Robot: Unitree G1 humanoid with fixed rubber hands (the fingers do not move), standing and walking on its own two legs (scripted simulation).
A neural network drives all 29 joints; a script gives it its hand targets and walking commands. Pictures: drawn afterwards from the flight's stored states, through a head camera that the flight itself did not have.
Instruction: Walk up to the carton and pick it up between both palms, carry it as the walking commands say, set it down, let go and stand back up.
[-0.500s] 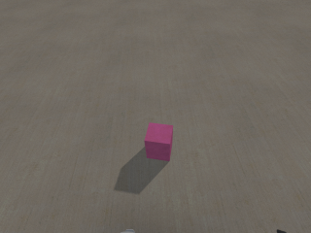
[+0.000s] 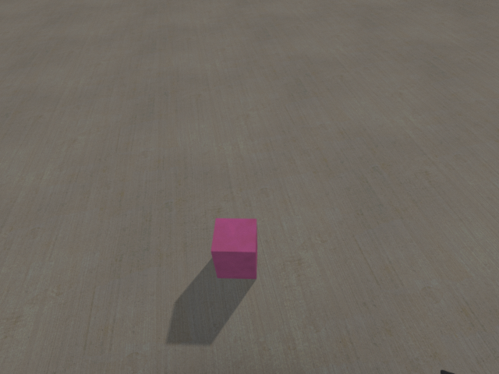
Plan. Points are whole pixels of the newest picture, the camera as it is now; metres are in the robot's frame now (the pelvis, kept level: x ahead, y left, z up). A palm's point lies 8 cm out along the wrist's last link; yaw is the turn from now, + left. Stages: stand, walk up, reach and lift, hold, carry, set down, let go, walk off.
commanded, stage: walk up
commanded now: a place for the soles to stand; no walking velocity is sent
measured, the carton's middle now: (236, 249) +0.74 +0.10 -0.65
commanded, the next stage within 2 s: none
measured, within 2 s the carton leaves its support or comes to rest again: neither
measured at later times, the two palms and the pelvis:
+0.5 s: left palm out of the picture +0.16 +0.41 -0.09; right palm out of the picture +0.17 -0.26 -0.08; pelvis +0.10 +0.08 +0.00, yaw -1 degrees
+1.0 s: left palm (15, 333) +0.23 +0.44 -0.09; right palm (381, 326) +0.25 -0.22 -0.10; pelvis +0.17 +0.11 -0.01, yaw -2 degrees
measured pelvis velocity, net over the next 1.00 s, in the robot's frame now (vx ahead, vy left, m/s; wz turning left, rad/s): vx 0.17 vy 0.11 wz -0.03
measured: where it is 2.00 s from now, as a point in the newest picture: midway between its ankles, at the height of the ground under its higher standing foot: outside the picture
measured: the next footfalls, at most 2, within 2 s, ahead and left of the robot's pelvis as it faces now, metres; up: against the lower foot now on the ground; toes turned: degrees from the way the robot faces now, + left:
left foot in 0.28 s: +0.18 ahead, +0.18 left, +0.00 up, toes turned +0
right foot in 0.64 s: +0.21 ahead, -0.06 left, +0.00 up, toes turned -6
